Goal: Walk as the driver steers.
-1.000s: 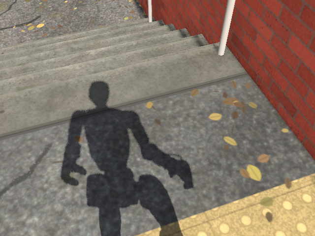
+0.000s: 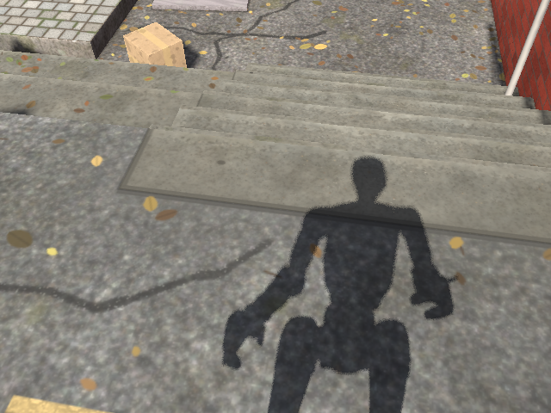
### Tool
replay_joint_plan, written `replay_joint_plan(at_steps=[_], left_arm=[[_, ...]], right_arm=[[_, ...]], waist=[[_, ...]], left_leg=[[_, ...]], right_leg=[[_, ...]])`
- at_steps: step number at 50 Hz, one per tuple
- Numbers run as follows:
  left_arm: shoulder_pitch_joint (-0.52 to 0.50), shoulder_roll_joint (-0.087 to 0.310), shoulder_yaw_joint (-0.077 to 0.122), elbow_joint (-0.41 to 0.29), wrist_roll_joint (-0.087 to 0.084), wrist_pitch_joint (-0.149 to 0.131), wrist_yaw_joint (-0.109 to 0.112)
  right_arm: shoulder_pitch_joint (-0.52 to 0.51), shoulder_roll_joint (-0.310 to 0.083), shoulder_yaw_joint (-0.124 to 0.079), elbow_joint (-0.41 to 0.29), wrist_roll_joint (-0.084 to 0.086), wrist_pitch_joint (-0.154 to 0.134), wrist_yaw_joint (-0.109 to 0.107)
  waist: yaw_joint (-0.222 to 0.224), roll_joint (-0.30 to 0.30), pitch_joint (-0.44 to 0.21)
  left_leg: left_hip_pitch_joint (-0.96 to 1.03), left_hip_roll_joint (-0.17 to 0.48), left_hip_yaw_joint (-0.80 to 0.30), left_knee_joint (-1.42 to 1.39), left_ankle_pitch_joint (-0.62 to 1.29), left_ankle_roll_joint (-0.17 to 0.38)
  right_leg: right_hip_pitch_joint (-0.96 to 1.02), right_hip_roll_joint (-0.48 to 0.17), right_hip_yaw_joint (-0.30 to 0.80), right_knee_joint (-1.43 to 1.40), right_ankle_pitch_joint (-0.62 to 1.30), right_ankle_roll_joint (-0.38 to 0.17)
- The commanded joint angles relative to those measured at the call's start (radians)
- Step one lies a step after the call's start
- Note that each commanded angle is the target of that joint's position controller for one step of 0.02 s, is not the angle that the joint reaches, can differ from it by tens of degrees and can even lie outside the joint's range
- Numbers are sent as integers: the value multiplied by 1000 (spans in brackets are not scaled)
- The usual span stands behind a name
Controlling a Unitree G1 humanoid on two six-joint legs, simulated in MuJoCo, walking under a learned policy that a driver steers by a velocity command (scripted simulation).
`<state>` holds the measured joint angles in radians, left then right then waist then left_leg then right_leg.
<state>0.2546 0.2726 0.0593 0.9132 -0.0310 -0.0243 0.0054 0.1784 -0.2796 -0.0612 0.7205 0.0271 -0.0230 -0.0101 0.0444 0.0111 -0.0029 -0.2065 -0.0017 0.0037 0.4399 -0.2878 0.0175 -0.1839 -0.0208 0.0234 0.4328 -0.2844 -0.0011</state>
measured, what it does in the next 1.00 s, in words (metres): walks ahead: right foot, then left foot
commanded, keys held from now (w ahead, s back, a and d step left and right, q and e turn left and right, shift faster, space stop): w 0.60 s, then no key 0.40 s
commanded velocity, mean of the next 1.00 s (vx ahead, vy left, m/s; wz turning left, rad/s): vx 0.35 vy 0.00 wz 0.03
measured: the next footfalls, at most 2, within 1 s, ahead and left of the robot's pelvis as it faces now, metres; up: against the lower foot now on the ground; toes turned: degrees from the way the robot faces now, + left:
right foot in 0.44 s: +0.36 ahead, -0.13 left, +0.00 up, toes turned -2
left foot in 0.92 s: +0.58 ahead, +0.08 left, +0.00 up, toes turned +1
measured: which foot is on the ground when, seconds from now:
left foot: down 0.00-0.46, up 0.48-0.90, down 0.92-1.00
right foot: down 0.00-0.00, up 0.02-0.42, down 0.44-0.94, up 0.96-1.00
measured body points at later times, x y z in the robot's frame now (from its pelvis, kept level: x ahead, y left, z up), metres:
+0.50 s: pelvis +0.21 -0.04 -0.02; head +0.25 -0.05 +0.43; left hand +0.42 +0.21 -0.11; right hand +0.21 -0.33 -0.15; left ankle +0.01 +0.11 -0.68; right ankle +0.32 -0.13 -0.74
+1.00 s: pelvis +0.44 -0.03 -0.01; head +0.47 -0.02 +0.44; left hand +0.50 +0.25 -0.15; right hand +0.62 -0.28 -0.10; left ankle +0.54 +0.07 -0.74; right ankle +0.33 -0.14 -0.71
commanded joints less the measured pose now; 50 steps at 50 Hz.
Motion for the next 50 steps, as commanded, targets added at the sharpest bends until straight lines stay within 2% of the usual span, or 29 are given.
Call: replay_joint_plan(at_steps=[1, 2, 3, 4, 5, 9, 13, 18, 20, 21, 22, 23, 24, 25, 26, 27, 29, 31, 33, 35, 39, 42, 44, 45, 46, 47, 48, 49, 50], left_arm=[[-129, 37, -9, -91, 26, -39, -21], [-164, 67, 0, -148, 11, -62, -20], [-194, 154, 22, -148, -7, -71, -20], [-178, 168, 29, -139, -20, -74, -28], [-162, 152, 27, -120, -15, -74, -32], [-199, 96, 12, -130, 14, -77, -46], [-302, 58, -13, -174, 18, -71, -52], [-335, 107, -7, -211, 9, -72, -65], [-254, 144, 9, -199, 12, -74, -63], [-117, 175, 30, -159, 12, -70, -55], [56, 219, 50, -117, 12, -66, -45], [176, 330, 74, -100, 36, -59, -38], [178, 256, 51, -95, 23, -61, -44], [90, 208, 34, -105, 18, -63, -42], [17, 179, 25, -122, 21, -63, -39], [-40, 151, 17, -130, 29, -64, -39], [-95, 117, 8, -139, 47, -74, -42], [-97, 120, 9, -128, 41, -89, -42], [-84, 137, 12, -110, 42, -93, -35], [-70, 143, 12, -99, 41, -85, -23], [1, 161, 10, -70, 32, -61, -9], [21, 165, 9, -50, 28, -36, -5], [9, 168, 10, -44, 23, -21, -1], [-8, 162, 8, -44, 19, -15, 1], [23, 145, 3, -44, 30, -16, 3], [84, 104, -13, -55, 56, -30, 0], [179, 39, -37, -27, 47, -34, -6], [127, 104, -23, -24, 27, -22, -11], [69, 133, -12, -41, 13, -6, -11]], right_arm=[[247, -160, -50, 13, -3, -21, -15], [283, -266, -78, 21, -15, -25, -1], [258, -197, -62, 14, -19, -40, 5], [214, -142, -44, 5, -22, -52, 7], [180, -126, -37, -6, -23, -59, 9], [146, -124, -32, -8, -21, -57, 8], [189, -153, -38, 20, -14, -60, 5], [223, -175, -46, 64, 2, -60, 3], [213, -195, -50, 68, -3, -48, -1], [209, -186, -45, 70, -8, -39, -5], [221, -157, -30, 60, -20, -33, -10], [351, -37, 5, 32, -20, -48, 0], [325, -59, 6, 48, -5, -73, 2], [220, -146, -19, 21, 26, -84, 9], [148, -153, -16, -1, 25, -89, 7], [116, -146, -18, -4, 5, -88, 1], [162, -117, -20, 14, -9, -64, -2], [174, -91, -17, 22, -12, -44, -6], [127, -92, -17, 3, -29, -39, -14], [85, -71, -9, -8, -37, -45, -12], [-52, -35, 7, -33, -29, -56, 7], [-97, -63, 2, -53, -29, -61, 21], [-78, -88, -7, -54, -37, -67, 29], [-23, -98, -13, -35, -42, -70, 29], [33, -150, -27, -19, -52, -75, 21], [88, -210, -36, -20, -69, -72, 14], [117, -144, -18, -7, -71, -56, 10], [126, -71, 3, -2, -48, -43, 14], [81, -70, 7, 0, -35, -36, 19]], waist=[[-144, 66, -95], [-147, 275, -63], [-149, 179, 14], [-123, 150, 63], [-108, 134, 77], [-83, 88, 82], [-110, 93, 92], [-85, 106, 110], [-30, 120, 39], [39, 115, -48], [111, 84, -171], [70, -192, -353], [82, -271, -424], [73, -210, -230], [46, -129, -128], [12, -72, -57], [-51, -105, -30], [-72, -94, -3], [-78, -68, 26], [-72, -58, 14], [-6, -53, -8], [7, -67, -14], [-16, -75, -29], [-53, -66, -49], [-64, -22, -102], [-43, 88, -224], [-43, 235, -348], [-72, 192, -350], [-69, 132, -268]], left_leg=[[454, 204, -251, -108, 96, 97], [449, 393, -561, -210, -63, 241], [400, 404, -600, -245, -168, 286], [379, 353, -521, -261, -208, 255], [355, 307, -447, -284, -172, 227], [254, 227, -236, -321, 211, 189], [118, 178, -110, -334, 249, 170], [208, 260, -118, -298, 315, 146], [256, 254, -92, -172, 602, 122], [230, 213, -52, -2, 759, 98], [78, 168, -22, 243, 667, 64], [-320, 13, 1, 687, 199, -14], [-434, -51, -153, 840, -278, -6], [-547, 14, -147, 910, -234, 10], [-547, 70, -108, 876, -147, 27], [-509, 112, -87, 813, -70, 27], [-392, 157, -97, 745, 16, 25], [-369, 162, -81, 697, 46, 3], [-393, 154, -64, 612, 102, -34], [-378, 141, -44, 472, 210, -49], [-293, 82, -7, 203, 410, -43], [-296, 61, -22, 115, 361, -21], [-259, 43, -22, 59, 297, 8], [-177, 28, -9, -15, 354, 27], [-30, 62, -40, -38, 653, 56], [238, 214, -174, 75, 1061, 141], [414, 380, -364, 76, 1145, 308], [380, 378, -407, 36, 995, 324], [299, 345, -376, -4, 781, 288]], right_leg=[[-364, -47, 28, 232, -106, -68], [-586, 27, -54, 416, -273, -40], [-668, -38, 10, 571, -297, -43], [-709, -72, 33, 614, -201, -58], [-708, -91, 26, 617, -123, -64], [-633, -95, -16, 483, 98, -23], [-447, -39, -60, 223, 297, 10], [-388, -24, -32, 102, 284, -45], [-256, 18, -70, 94, 219, -78], [-75, 51, -99, 91, 202, -103], [204, -17, -28, 130, 198, -140], [601, -305, 457, 70, -44, -309], [601, -362, 765, -147, -228, -333], [467, -336, 637, -175, -280, -278], [315, -304, 509, -185, -210, -248], [168, -265, 405, -206, -108, -234], [10, -206, 292, -261, 3, -225], [-57, -193, 212, -301, 141, -243], [-73, -185, 123, -293, 454, -253], [-54, -148, 32, -258, 661, -230], [11, -125, -19, -225, 662, -192], [116, -166, 20, -157, 649, -190], [162, -180, 50, -74, 650, -173], [162, -157, 43, -2, 651, -149], [128, -95, 19, 106, 620, -105], [-37, -25, -10, 288, 346, -54], [-206, 46, -2, 500, -181, 4], [-255, 36, 53, 594, -426, 26], [-305, 7, 67, 632, -424, 35]])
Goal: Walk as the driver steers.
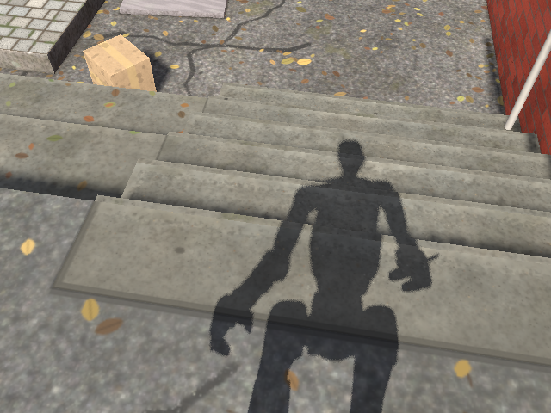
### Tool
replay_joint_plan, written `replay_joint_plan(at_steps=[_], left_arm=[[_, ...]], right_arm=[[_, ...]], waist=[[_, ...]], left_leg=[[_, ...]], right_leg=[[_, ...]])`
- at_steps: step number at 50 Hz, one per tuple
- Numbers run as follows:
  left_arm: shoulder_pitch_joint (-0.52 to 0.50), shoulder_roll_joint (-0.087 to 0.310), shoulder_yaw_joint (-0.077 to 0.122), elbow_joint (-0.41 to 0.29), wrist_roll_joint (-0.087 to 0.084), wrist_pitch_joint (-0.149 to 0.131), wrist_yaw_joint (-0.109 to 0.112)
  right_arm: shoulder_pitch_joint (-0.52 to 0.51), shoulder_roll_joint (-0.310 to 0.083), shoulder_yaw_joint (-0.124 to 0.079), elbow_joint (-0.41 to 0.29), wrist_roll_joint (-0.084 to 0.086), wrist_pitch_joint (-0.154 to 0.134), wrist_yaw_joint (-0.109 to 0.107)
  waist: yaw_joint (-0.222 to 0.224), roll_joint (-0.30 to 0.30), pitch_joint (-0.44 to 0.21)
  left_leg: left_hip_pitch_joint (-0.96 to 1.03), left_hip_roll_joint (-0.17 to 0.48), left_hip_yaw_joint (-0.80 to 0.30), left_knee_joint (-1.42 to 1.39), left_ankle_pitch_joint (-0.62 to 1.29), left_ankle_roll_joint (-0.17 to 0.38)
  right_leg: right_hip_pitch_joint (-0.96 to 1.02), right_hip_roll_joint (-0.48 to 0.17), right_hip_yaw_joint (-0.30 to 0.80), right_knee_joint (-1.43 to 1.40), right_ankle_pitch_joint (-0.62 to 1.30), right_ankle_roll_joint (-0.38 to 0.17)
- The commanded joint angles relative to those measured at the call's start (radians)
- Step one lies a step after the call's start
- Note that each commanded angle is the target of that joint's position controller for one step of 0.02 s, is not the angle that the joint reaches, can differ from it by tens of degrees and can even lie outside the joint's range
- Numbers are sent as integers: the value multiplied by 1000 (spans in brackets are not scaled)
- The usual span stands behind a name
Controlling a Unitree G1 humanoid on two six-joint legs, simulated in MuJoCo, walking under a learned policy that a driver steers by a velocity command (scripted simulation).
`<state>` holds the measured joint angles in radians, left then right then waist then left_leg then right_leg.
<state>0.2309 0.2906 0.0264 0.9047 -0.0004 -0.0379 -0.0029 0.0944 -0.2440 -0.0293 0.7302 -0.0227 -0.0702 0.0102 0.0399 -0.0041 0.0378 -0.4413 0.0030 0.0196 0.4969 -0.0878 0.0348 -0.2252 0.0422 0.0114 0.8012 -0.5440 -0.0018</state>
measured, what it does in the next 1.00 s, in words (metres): walks ahead: right foot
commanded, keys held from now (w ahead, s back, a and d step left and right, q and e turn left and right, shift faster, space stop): no key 0.56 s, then w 0.44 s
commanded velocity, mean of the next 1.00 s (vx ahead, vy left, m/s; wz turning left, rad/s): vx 0.14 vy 0.00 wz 0.00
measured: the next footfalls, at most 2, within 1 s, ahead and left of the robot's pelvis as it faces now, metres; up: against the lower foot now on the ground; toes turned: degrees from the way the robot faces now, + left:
right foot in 0.18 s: +0.07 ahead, -0.14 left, +0.00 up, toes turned +0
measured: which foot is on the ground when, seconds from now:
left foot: down 0.00-1.00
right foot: up 0.00-0.16, down 0.18-0.82, up 0.84-1.00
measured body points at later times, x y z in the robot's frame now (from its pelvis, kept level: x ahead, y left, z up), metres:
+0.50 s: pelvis +0.07 -0.03 +0.00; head +0.08 -0.03 +0.45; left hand +0.13 +0.23 -0.13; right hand +0.17 -0.29 -0.13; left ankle +0.11 +0.11 -0.73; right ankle +0.03 -0.14 -0.73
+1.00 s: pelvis +0.19 +0.01 +0.02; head +0.20 +0.03 +0.47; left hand +0.28 +0.29 -0.12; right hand +0.20 -0.25 -0.12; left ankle +0.15 +0.10 -0.73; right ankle +0.19 -0.14 -0.65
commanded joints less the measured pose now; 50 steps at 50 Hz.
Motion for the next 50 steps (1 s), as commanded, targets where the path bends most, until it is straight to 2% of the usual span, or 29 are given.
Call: replay_joint_plan(at_steps=[1, 2, 3, 5, 8, 9, 10, 11, 12, 14, 17, 26, 28, 29, 30, 31, 33, 35, 37, 38, 40, 41, 42, 43, 44, 45, 46, 48, 50], left_arm=[[51, 106, 24, -36, -19, 29, 6], [28, 99, 26, -42, -12, 49, 15], [32, 86, 25, -40, -9, 65, 23], [77, 57, 19, -10, -1, 75, 32], [103, 50, 21, 16, 22, 73, 26], [71, 71, 22, -1, 36, 73, 27], [27, 125, 30, -24, 29, 72, 34], [-9, 123, 30, -15, 19, 66, 34], [-41, 87, 21, -20, 19, 53, 33], [-54, 74, 16, -10, 19, 27, 31], [-4, 78, 16, 15, 8, 8, 28], [15, 68, 12, 52, 1, 21, 27], [14, 65, 11, 59, 1, 22, 26], [35, 62, 12, 74, -1, 25, 25], [43, 78, 18, 80, -7, 28, 25], [45, 105, 28, 80, -13, 31, 25], [70, 154, 45, 77, -22, 21, 27], [94, 155, 52, 85, -19, -8, 32], [87, 132, 54, 84, -23, -25, 29], [60, 130, 55, 78, -31, -24, 26], [-8, 140, 58, 54, -32, -17, 20], [-37, 116, 51, 41, -27, -22, 19], [-44, 41, 31, -2, -14, -33, 21], [-57, 44, 32, -18, -20, -48, 24], [-48, 73, 42, -14, -50, -59, 16], [-45, 80, 44, -5, -58, -66, 9], [-50, 79, 50, 1, -51, -69, 8], [-47, 74, 60, 7, -32, -60, 3], [-65, 42, 56, 2, -21, -49, -3]], right_arm=[[105, -110, -24, -15, 14, 17, -1], [36, -120, -26, -22, 13, 23, -1], [-15, -130, -31, -26, 6, 29, -5], [-47, -133, -34, -20, -6, 41, -11], [-29, -101, -25, 12, 13, 45, -18], [0, -80, -17, 32, 10, 45, -17], [22, -85, -19, 39, 1, 47, -17], [18, -75, -18, 39, -1, 49, -21], [6, -82, -20, 46, -2, 48, -26], [28, -88, -26, 71, 5, 46, -35], [41, -88, -29, 101, 10, 42, -34], [48, -96, -35, 184, 21, 60, -39], [48, -100, -35, 201, 22, 64, -43], [63, -91, -33, 218, 23, 67, -43], [61, -90, -34, 226, 26, 71, -43], [44, -89, -36, 227, 28, 71, -42], [-40, -95, -37, 192, 38, 52, -36], [-89, -84, -33, 168, 50, 17, -22], [-77, -89, -35, 172, 56, -13, -3], [-43, -88, -38, 188, 59, -22, 5], [141, -108, -60, 275, 53, -21, 8], [262, -155, -82, 308, 49, -17, 3], [384, -268, -110, 325, 48, -17, -2], [409, -220, -84, 332, 35, -28, 8], [309, -169, -64, 310, 34, -38, 7], [235, -131, -51, 283, 34, -44, 10], [196, -118, -43, 271, 33, -46, 14], [190, -87, -28, 268, 25, -41, 15], [237, -107, -29, 283, 23, -34, 5]], waist=[[-50, 91, -236], [-28, 77, -169], [-4, 116, -141], [13, 159, -144], [27, 130, -157], [10, 95, -117], [-29, 23, -56], [-54, -77, -17], [-53, -93, 1], [-61, -99, -7], [-41, -48, -41], [-29, 0, -68], [-30, 1, -68], [-27, -9, -88], [-25, -35, -69], [-17, -78, -26], [14, -147, 95], [24, -172, 166], [6, -153, 144], [-20, -135, 117], [-110, -112, 26], [-167, -37, -31], [-190, 255, -96], [-186, 269, -135], [-131, 173, -43], [-104, 125, 5], [-86, 87, 38], [-65, 93, 39], [-65, 85, 32]], left_leg=[[433, 314, -365, -103, 395, 237], [311, 287, -329, -152, 244, 206], [209, 252, -289, -189, 126, 177], [101, 201, -216, -216, 36, 159], [40, 141, -141, -201, -268, 89], [14, 113, -125, -191, -387, 37], [31, 67, -90, -160, -428, -8], [150, 29, -42, -124, -320, -37], [219, 25, -38, -76, -234, -42], [258, 29, -36, -38, -113, -24], [258, 36, -39, -25, 26, -14], [292, 42, -37, 0, 165, -25], [298, 43, -37, 1, 172, -26], [304, 27, -16, 10, 79, -28], [274, -5, 19, 45, -76, -30], [199, -36, 54, 97, -241, -33], [-14, -30, 60, 204, -339, -16], [-148, 31, -3, 285, -378, 16], [-169, 62, -14, 230, -403, 37], [-75, 52, 9, 135, -337, 42], [328, -37, 81, 3, -109, 32], [493, 17, -19, -31, -120, 57], [662, 255, -434, -196, -230, 183], [689, 377, -720, -313, -283, 269], [630, 380, -628, -299, -337, 252], [566, 330, -506, -308, -328, 212], [519, 297, -416, -328, -269, 183], [453, 232, -263, -349, -81, 142], [446, 214, -191, -359, 70, 151]], right_leg=[[-278, -81, 68, 246, -127, 43], [-248, -103, 63, 164, -83, 51], [-175, -110, 48, 69, -35, 58], [-29, -83, 4, -61, 120, 60], [123, -59, -36, -266, 368, 21], [112, -100, 14, -316, 376, -4], [10, -155, 73, -379, 230, -40], [-154, -147, 82, -420, 20, -63], [-208, -136, 82, -452, -12, -50], [-193, -131, 73, -453, 102, -21], [-102, -121, 56, -401, 280, -15], [-13, -104, 30, -364, 518, -29], [-3, -102, 27, -365, 545, -30], [11, -97, 25, -382, 446, -37], [5, -104, 45, -408, 294, -60], [1, -137, 103, -450, 119, -99], [26, -290, 316, -578, -151, -196], [78, -379, 423, -612, -61, -247], [164, -378, 365, -570, 151, -232], [145, -345, 299, -548, 212, -204], [-38, -239, 154, -447, 363, -142], [-132, -172, 61, -261, 475, -97], [-345, -28, -77, 109, 318, -8], [-460, 9, 43, 324, -25, -5], [-549, -64, 95, 428, 15, -34], [-558, -112, 82, 431, 118, -60], [-560, -144, 66, 388, 205, -71], [-483, -178, 42, 296, 310, -62], [-481, -175, 8, 232, 360, -33]])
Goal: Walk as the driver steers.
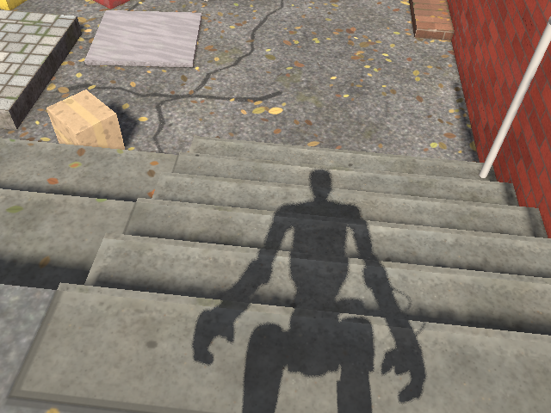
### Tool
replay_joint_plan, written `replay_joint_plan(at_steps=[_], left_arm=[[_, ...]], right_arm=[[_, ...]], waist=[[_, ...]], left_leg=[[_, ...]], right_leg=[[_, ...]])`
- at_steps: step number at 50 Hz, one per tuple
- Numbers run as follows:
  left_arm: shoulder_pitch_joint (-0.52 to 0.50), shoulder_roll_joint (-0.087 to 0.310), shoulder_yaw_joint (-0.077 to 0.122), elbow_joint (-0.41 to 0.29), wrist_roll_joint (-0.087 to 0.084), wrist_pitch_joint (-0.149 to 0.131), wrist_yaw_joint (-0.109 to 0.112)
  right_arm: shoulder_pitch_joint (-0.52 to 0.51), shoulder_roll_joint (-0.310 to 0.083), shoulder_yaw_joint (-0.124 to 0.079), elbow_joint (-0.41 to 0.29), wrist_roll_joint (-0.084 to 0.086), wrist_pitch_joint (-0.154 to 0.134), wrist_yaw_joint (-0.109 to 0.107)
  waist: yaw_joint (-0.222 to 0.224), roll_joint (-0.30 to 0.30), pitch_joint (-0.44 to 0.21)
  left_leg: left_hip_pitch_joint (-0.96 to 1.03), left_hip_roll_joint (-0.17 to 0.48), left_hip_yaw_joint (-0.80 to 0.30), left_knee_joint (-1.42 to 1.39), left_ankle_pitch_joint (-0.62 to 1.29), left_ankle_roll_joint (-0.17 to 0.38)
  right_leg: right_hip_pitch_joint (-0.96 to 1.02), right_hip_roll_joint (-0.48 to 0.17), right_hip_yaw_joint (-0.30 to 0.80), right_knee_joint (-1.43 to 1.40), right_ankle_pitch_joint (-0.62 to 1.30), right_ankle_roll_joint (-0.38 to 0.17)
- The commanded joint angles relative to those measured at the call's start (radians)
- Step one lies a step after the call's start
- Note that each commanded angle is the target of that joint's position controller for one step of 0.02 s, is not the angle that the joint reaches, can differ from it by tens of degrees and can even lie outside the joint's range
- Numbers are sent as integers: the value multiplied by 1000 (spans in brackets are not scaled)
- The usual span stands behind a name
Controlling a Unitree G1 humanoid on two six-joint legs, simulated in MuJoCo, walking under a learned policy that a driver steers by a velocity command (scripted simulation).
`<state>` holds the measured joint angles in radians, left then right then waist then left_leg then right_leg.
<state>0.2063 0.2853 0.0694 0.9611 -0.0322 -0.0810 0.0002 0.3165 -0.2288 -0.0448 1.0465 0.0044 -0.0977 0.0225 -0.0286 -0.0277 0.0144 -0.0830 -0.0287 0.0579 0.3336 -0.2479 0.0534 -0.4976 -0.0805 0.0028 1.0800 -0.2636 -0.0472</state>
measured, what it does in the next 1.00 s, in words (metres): walks ahead: right foot, then left foot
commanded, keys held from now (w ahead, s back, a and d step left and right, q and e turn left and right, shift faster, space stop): w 0.56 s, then no key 0.08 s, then e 0.36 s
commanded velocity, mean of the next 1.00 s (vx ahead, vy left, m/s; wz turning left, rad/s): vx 0.36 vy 0.00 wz -0.11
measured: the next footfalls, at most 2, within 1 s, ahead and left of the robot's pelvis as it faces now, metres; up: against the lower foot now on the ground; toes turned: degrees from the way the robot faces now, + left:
right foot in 0.32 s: +0.37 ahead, -0.16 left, +0.00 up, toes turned -2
left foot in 0.80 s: +0.65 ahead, +0.04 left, +0.00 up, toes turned -2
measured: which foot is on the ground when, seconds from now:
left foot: down 0.00-0.36, up 0.38-0.78, down 0.80-1.00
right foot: up 0.00-0.30, down 0.32-0.80, up 0.82-1.00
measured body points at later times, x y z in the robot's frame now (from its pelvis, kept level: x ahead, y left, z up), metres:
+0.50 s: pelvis +0.29 -0.08 -0.01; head +0.31 -0.08 +0.44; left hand +0.33 +0.17 -0.15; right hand +0.34 -0.32 -0.15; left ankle +0.21 +0.07 -0.65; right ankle +0.33 -0.16 -0.75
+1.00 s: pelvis +0.50 -0.05 +0.00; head +0.52 -0.04 +0.45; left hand +0.61 +0.20 -0.14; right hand +0.61 -0.34 -0.10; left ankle +0.61 +0.04 -0.75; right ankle +0.41 -0.18 -0.66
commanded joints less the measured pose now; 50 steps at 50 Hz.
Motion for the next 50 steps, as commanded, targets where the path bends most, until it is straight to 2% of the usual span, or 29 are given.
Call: replay_joint_plan(at_steps=[1, 2, 3, 4, 7, 13, 15, 16, 17, 18, 19, 20, 21, 22, 24, 27, 29, 31, 34, 38, 39, 40, 41, 42, 43, 44, 45, 47, 50], left_arm=[[-75, 38, 11, -70, 13, -2, -5], [-122, 27, 7, -91, 14, -1, -5], [-87, -89, -43, -64, 165, 12, -48], [-96, -77, -37, -66, 165, 19, -61], [-213, -3, -34, -115, 120, 30, -68], [-324, 11, -37, -169, 90, 32, -54], [-271, 39, -20, -165, 71, 22, -48], [-156, 76, -3, -131, 54, 10, -43], [55, 103, 0, -66, 56, 3, -39], [341, 127, 4, -8, 55, 8, -33], [528, 110, 6, 78, 103, 1, -27], [405, 130, 18, 64, 100, -29, -19], [239, 84, 11, 27, 85, -36, -9], [174, 5, -16, 16, 79, -35, -4], [99, -88, -43, 0, 78, -30, -2], [107, -74, -40, -15, 94, -57, -12], [142, -62, -41, -18, 117, -63, -26], [162, -21, -32, -20, 98, -62, -45], [250, 27, -16, 12, 81, -62, -62], [232, 56, 15, -6, 77, -41, -60], [227, 51, 20, -8, 75, -38, -59], [233, 20, 14, -30, 61, -37, -64], [350, -95, -20, -56, 64, -37, -57], [345, -117, -37, -95, 78, -37, -47], [250, -27, -9, -98, 92, -13, -38], [228, -24, -5, -91, 93, 3, -12], [268, -19, -3, -73, 109, 14, 8], [271, -65, -14, -74, 117, 11, 0], [263, -52, -16, -90, 86, 9, -47]], right_arm=[[28, -137, -15, -29, -4, -4, -14], [35, -148, -16, -27, -5, -1, -21], [161, -13, 29, 4, -136, -39, 3], [164, -22, 27, 15, -131, -48, 21], [137, -68, 34, -4, -92, -39, 49], [193, -108, 21, 4, -90, -9, 44], [172, -156, 1, -11, -86, -3, 35], [199, -159, -5, -10, -98, -6, 35], [314, -74, 15, 0, -120, -12, 31], [414, 19, 51, -30, -137, -28, 61], [206, -37, 21, -60, -82, -19, 80], [60, -43, 9, -106, -59, -27, 71], [-3, -73, -1, -115, -73, -33, 41], [-4, -35, 9, -131, -98, -33, 19], [20, 50, 30, -132, -99, -12, 10], [4, 28, 29, -138, -89, 9, 23], [-80, 8, 27, -166, -85, 12, 29], [-170, 12, 31, -201, -70, 17, 39], [-226, -34, 19, -206, -53, 22, 42], [-285, -99, -9, -213, -48, 5, -10], [-251, -119, -18, -202, -36, -1, -23], [-178, -176, -36, -186, -13, -11, -40], [-107, -270, -54, -208, -4, -19, -55], [23, -241, -48, -190, -19, -16, -56], [31, -216, -63, -184, -53, -24, -73], [-108, -202, -66, -215, -30, -27, -82], [-204, -124, -42, -246, -4, -22, -84], [-218, -106, -41, -271, -13, -18, -87], [-251, -146, -63, -306, -32, -24, -89]], waist=[[-1, 95, 63], [-7, 86, 76], [-16, 86, 32], [-11, 101, 95], [-9, 89, 75], [-7, 125, 93], [57, 130, 46], [90, 108, -37], [104, 15, -249], [169, -190, -487], [255, -116, -360], [215, -70, -113], [163, -39, 4], [106, -20, -28], [26, 16, -12], [9, -4, 26], [24, 9, 8], [22, 2, -37], [37, -28, -30], [16, -31, -56], [-6, -23, -86], [-19, 26, -212], [19, 188, -444], [-31, 306, -575], [-54, 150, -416], [0, 124, -235], [54, 109, -180], [70, 122, -144], [75, 90, -150]], left_leg=[[81, 245, -209, -206, 270, 140], [70, 243, -193, -215, 287, 144], [66, 242, -169, -249, 211, 203], [56, 251, -165, -262, 223, 214], [51, 261, -126, -269, 296, 217], [172, 311, -88, -231, 390, 168], [157, 288, -42, -111, 678, 132], [97, 227, 9, 51, 809, 79], [-109, 140, 38, 337, 614, 14], [-473, -28, -12, 651, 33, -38], [-627, -66, -139, 972, -328, -7], [-734, 19, -205, 1049, -241, 47], [-692, 87, -191, 1027, -153, 64], [-595, 124, -188, 981, -106, 81], [-486, 168, -175, 935, -60, 72], [-555, 183, -135, 785, 40, 49], [-575, 182, -94, 615, 208, 17], [-469, 135, -29, 458, 307, -22], [-411, 88, -37, 335, 411, -47], [-455, 73, -85, 153, 351, -12], [-356, 64, -63, 101, 418, 32], [-119, 101, -70, 108, 697, 123], [293, 354, -294, 130, 1061, 379], [488, 574, -575, 39, 996, 528], [270, 504, -497, 0, 603, 376], [14, 442, -374, -88, 386, 295], [-128, 398, -301, -151, 287, 247], [-256, 331, -166, -177, 325, 224], [-281, 260, -1, -181, 267, 196]], right_leg=[[-223, -50, 7, -99, 107, 29], [-234, -46, 2, -169, 137, 42], [-203, -33, 17, -197, 248, 7], [-243, -30, 23, -246, 280, -7], [-214, -4, -8, -360, 308, -20], [-130, 44, -36, -492, 220, -53], [63, 106, -109, -527, 215, -79], [278, 131, -118, -501, 251, -105], [692, 43, -16, -386, 427, -196], [1140, -207, 474, -582, 191, -393], [1070, -249, 678, -756, 46, -341], [808, -225, 572, -798, -150, -237], [554, -204, 474, -832, -135, -228], [431, -189, 392, -851, -30, -233], [256, -174, 291, -914, 126, -228], [195, -125, 170, -972, 162, -230], [196, -110, 101, -941, 417, -242], [167, -67, 10, -880, 777, -217], [209, -54, 19, -813, 843, -179], [432, -100, 118, -680, 895, -138], [431, -75, 113, -619, 936, -105], [389, -7, 90, -519, 874, -48], [162, 86, 48, -299, 427, 40], [-66, 200, 2, 2, -451, 93], [-104, 89, 94, 153, -476, 85], [-103, 37, 68, 143, -416, 92], [-18, 13, 57, 87, -376, 107], [62, 28, 12, 147, -263, 115], [102, 32, -49, 35, -149, 113]])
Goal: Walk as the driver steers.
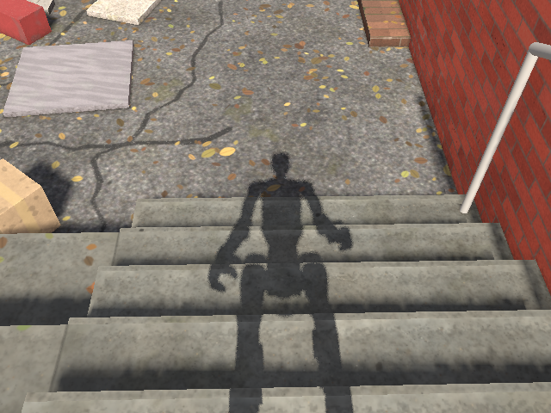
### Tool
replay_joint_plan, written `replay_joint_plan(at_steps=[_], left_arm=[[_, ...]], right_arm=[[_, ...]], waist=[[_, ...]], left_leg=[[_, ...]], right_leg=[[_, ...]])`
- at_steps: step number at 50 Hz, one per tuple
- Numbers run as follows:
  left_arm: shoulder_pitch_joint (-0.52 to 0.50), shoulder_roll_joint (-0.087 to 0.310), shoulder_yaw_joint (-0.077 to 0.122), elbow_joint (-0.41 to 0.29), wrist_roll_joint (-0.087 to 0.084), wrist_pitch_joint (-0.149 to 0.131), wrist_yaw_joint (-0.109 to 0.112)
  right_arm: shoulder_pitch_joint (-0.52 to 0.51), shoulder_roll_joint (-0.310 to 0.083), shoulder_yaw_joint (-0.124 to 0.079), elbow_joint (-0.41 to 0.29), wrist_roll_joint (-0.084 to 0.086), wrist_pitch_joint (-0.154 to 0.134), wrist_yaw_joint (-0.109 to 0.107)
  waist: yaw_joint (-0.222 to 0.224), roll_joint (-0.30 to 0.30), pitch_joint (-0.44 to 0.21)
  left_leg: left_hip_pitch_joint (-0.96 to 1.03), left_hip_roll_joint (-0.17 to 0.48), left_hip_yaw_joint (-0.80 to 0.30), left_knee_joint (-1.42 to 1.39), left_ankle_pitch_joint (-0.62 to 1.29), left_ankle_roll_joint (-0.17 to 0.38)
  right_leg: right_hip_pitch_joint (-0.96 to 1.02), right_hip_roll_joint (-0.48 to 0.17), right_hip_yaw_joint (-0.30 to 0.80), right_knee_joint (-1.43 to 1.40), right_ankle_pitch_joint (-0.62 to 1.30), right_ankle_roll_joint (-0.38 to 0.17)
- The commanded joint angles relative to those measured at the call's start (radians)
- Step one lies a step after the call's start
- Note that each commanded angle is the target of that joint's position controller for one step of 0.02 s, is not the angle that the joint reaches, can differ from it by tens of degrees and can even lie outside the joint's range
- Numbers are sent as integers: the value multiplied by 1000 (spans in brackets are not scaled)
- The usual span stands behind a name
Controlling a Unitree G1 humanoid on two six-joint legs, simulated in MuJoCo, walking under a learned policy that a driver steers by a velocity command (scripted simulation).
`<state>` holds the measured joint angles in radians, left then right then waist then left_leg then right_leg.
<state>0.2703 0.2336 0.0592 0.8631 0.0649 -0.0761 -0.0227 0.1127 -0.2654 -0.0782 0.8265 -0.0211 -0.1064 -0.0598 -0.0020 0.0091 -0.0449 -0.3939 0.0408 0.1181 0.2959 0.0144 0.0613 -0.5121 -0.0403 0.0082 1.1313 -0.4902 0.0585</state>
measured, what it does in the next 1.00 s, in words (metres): steps on the spot, turning right: right foot, then left foot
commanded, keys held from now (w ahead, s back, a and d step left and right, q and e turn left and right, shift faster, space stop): e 0.52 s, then no key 0.26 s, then w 0.22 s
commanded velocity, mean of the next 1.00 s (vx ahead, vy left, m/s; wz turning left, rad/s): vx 0.06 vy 0.00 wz -0.40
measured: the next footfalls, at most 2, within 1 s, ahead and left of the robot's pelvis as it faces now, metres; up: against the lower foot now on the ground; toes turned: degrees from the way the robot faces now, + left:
right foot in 0.20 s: +0.02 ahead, -0.14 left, +0.00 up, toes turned -11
left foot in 0.74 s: +0.05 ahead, +0.05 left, +0.00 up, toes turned -25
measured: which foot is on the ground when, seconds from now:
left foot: down 0.00-0.22, up 0.24-0.72, down 0.74-1.00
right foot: up 0.00-0.18, down 0.20-0.74, up 0.76-1.00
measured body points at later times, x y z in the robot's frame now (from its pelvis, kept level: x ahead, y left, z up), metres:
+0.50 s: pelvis -0.01 -0.05 +0.01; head +0.01 -0.09 +0.45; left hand +0.15 +0.21 -0.09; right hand +0.06 -0.36 -0.11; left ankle +0.06 +0.09 -0.67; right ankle -0.02 -0.13 -0.74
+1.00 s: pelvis -0.03 -0.01 +0.01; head -0.02 +0.01 +0.46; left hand +0.17 +0.19 -0.12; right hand -0.07 -0.29 -0.10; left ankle +0.02 +0.06 -0.74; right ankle -0.11 -0.12 -0.69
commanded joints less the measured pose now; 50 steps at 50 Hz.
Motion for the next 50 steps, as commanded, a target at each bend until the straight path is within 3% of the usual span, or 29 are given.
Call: replay_joint_plan(at_steps=[1, 4, 6, 9, 10, 11, 12, 13, 14, 15, 16, 17, 19, 20, 21, 23, 25, 28, 32, 34, 36, 37, 38, 39, 40, 41, 42, 46, 50], left_arm=[[175, 26, -1, -7, -9, 5, -34], [73, 54, -5, -72, 0, 11, -35], [78, 68, -5, -80, -12, 11, -25], [125, 101, 20, -75, -36, -3, -26], [139, 117, 34, -80, -37, -13, -24], [145, 183, 53, -92, -30, -29, -12], [167, 292, 74, -120, -24, -49, -10], [133, 282, 84, -109, 13, -72, -6], [53, 277, 90, -120, -12, -77, -9], [13, 244, 80, -127, -41, -71, -10], [11, 209, 66, -123, -58, -64, -12], [7, 203, 64, -129, -52, -52, -15], [22, 195, 63, -144, -26, -42, -20], [36, 189, 66, -135, -89, 35, 13], [86, 208, 68, -137, -96, 73, 26], [100, 194, 62, -152, -84, 102, 32], [91, 189, 59, -177, -65, 113, 34], [48, 206, 60, -208, -57, 121, 36], [9, 196, 53, -214, -51, 126, 34], [-19, 194, 48, -212, -50, 131, 35], [-68, 179, 39, -212, -68, 136, 41], [-43, 134, 26, -211, -68, 133, 42], [25, 101, 18, -210, -71, 128, 43], [-7, 158, 31, -192, -55, 136, 48], [-23, 165, 34, -182, -54, 137, 44], [-31, 157, 32, -168, -51, 133, 36], [-27, 162, 34, -160, -42, 128, 27], [-62, 142, 24, -139, -34, 115, 4], [-109, 109, 7, -137, -39, 101, -4]], right_arm=[[-37, -131, -40, -88, -3, -15, -7], [10, -157, -64, -87, -1, -25, -9], [4, -162, -72, -98, -8, -34, -8], [-67, -146, -64, -112, -17, -26, -1], [-50, -115, -52, -100, -26, -25, 0], [10, -37, -31, -110, -23, -24, 1], [18, -12, -18, -182, -4, -26, -5], [-21, -74, -30, -146, -6, -6, 10], [-27, -127, -49, -148, -5, 17, 12], [-6, -167, -66, -132, -20, 30, 9], [-4, -134, -56, -134, -38, 33, 5], [9, -95, -41, -132, -42, 30, 8], [41, -83, -34, -115, -17, 21, 7], [-7, -63, -34, -116, 19, 94, 31], [18, -26, -15, -129, 25, 130, 43], [30, -39, -8, -138, 30, 162, 42], [9, -77, -9, -149, 20, 176, 36], [-15, -90, -2, -160, 12, 178, 29], [20, -81, 7, -163, 20, 168, 24], [55, -69, 12, -160, 26, 162, 25], [128, -40, 21, -140, 18, 150, 23], [113, -74, 22, -151, 0, 138, 17], [54, -159, 16, -182, -5, 130, 21], [65, -167, 12, -175, -3, 127, 31], [54, -116, 27, -169, -3, 121, 38], [39, -96, 32, -158, -4, 122, 42], [60, -116, 24, -144, -4, 126, 44], [160, -129, 9, -103, 15, 127, 50], [207, -145, -4, -71, 10, 113, 56]], waist=[[41, 66, -84], [6, 74, -70], [6, 80, -86], [51, 77, -93], [56, 49, -95], [30, -118, -94], [31, -245, -93], [49, -107, 41], [23, -140, 36], [1, -132, 5], [-13, -137, -10], [-28, -121, -13], [-27, -117, -27], [-11, 62, -23], [0, -25, -65], [9, -152, -67], [22, -175, -40], [37, -157, -15], [44, -156, -13], [34, -151, -15], [-17, -103, -7], [5, 14, -1], [58, 202, 6], [3, 220, 17], [18, 139, 29], [26, 123, 57], [20, 172, 77], [-18, 123, 105], [-43, 143, 97]], left_leg=[[39, 194, -45, -145, -4, 186], [149, 296, -119, -139, 3, 206], [196, 336, -147, -134, -5, 211], [138, 317, -99, -68, -142, 145], [91, 286, -72, -1, -229, 93], [12, 172, 33, 176, -415, 1], [-191, -13, 31, 344, -600, -86], [-265, -2, -159, 436, -528, -99], [-290, -14, -175, 506, -464, -101], [-291, -12, -181, 578, -431, -105], [-282, -15, -193, 616, -406, -107], [-252, -18, -187, 659, -366, -113], [-246, -34, -176, 705, -300, -137], [-298, -44, -113, 716, -317, -123], [-290, -52, -111, 723, -338, -126], [-269, -39, -133, 713, -363, -124], [-234, -32, -145, 687, -393, -116], [-168, -34, -155, 617, -410, -96], [-5, -53, -139, 488, -438, -67], [78, -65, -129, 383, -426, -51], [237, -62, -123, 111, -254, -31], [285, 61, -267, -11, -246, -12], [298, 273, -509, -60, -58, 61], [149, 339, -563, -71, -47, 166], [127, 280, -523, -107, -254, 166], [128, 214, -474, -136, -470, 132], [176, 176, -456, -159, -545, 109], [333, 156, -437, -173, -556, 116], [316, 147, -407, -164, -527, 131]], right_leg=[[128, -14, -71, -77, 83, 12], [93, -76, -29, -259, 74, -12], [115, -72, -30, -352, 110, -46], [291, -5, -75, -589, 305, -134], [367, 2, -48, -658, 371, -178], [434, -130, 124, -774, 704, -297], [480, -385, 533, -900, 698, -531], [389, -331, 480, -944, 468, -462], [396, -270, 391, -952, 394, -400], [417, -239, 345, -932, 422, -369], [417, -223, 323, -913, 496, -344], [386, -207, 296, -900, 554, -326], [381, -186, 270, -876, 641, -333], [506, -136, 219, -747, 1041, -259], [533, -127, 210, -700, 1210, -243], [523, -120, 234, -694, 1162, -246], [465, -142, 304, -727, 956, -269], [407, -147, 364, -754, 729, -293], [337, -134, 387, -736, 729, -284], [313, -119, 412, -732, 685, -261], [236, -72, 417, -708, 512, -197], [180, -5, 367, -635, 331, -137], [97, 165, 211, -530, 71, -89], [164, 163, 164, -402, -64, -72], [186, 139, 178, -341, -6, -65], [166, 132, 157, -317, 62, -60], [111, 138, 123, -277, 87, -52], [-23, 96, 40, -263, 109, -22], [50, 76, -13, -389, 101, -24]])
